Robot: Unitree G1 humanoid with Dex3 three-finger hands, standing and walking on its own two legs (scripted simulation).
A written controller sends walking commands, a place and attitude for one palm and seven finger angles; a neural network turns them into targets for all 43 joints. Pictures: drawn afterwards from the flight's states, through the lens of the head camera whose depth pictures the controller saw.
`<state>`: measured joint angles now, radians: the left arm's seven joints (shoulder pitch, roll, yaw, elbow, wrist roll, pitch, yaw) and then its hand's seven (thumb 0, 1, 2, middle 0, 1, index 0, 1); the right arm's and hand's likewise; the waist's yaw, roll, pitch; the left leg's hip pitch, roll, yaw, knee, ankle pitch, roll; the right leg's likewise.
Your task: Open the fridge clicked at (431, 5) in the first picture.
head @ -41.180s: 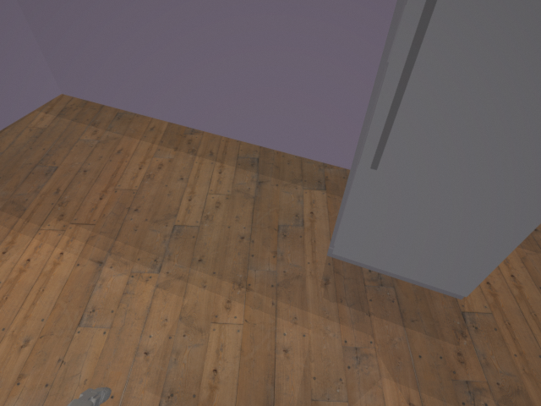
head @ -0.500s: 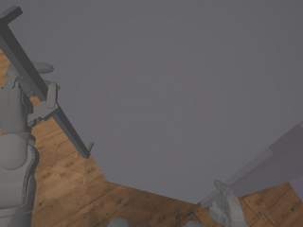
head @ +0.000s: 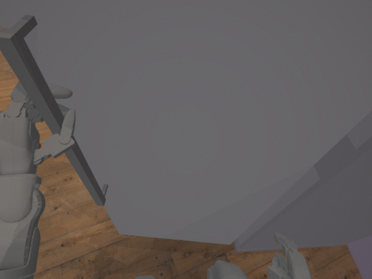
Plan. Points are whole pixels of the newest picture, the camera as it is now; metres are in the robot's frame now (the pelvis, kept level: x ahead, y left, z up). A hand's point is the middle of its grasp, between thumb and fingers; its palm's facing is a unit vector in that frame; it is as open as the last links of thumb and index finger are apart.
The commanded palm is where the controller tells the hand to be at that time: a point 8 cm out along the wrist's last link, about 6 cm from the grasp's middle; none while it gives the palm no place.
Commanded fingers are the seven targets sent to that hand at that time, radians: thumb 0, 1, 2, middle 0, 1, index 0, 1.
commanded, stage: walk backward, drawing the door open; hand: left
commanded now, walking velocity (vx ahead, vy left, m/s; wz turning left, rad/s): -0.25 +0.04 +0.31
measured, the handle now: (78, 146) +0.34 +0.23 +0.09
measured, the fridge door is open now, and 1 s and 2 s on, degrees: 82 85 84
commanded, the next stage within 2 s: stop walking and hold the door back in 0.02 s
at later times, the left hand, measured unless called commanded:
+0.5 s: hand (57, 157) +0.26 +0.21 +0.18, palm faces +0.37 -0.88 -0.29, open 5.9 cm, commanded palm +0.23 +0.28 +0.16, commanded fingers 0.00 0.90 0.90 -0.45 -1.40 -0.45 -1.40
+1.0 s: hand (62, 150) +0.27 +0.21 +0.18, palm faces +0.28 -0.93 -0.24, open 5.6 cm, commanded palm +0.23 +0.27 +0.16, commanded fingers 0.00 0.90 0.90 -0.45 -1.40 -0.45 -1.40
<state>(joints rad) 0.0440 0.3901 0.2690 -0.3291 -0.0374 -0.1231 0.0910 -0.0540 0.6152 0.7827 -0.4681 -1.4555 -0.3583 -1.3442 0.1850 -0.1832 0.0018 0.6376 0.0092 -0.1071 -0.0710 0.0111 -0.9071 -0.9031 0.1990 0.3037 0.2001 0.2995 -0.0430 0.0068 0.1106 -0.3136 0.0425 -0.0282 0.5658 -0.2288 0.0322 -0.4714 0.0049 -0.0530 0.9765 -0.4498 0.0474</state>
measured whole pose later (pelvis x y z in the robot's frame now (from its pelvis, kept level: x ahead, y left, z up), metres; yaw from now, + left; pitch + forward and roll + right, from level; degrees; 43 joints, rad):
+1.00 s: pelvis -0.14 -0.02 -0.01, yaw +4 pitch -1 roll -2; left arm -0.61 0.40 0.21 0.39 -0.03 -0.14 0.04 -0.09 0.68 0.75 -0.46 -1.41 -0.40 -1.38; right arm 0.22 -0.16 0.07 0.67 0.03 -0.02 -0.06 0.00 -0.91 -0.90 0.21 0.31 0.21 0.30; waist -0.04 0.04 0.15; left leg -0.31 0.15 0.13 0.66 -0.32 -0.02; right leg -0.29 0.04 -0.11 0.52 -0.19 -0.04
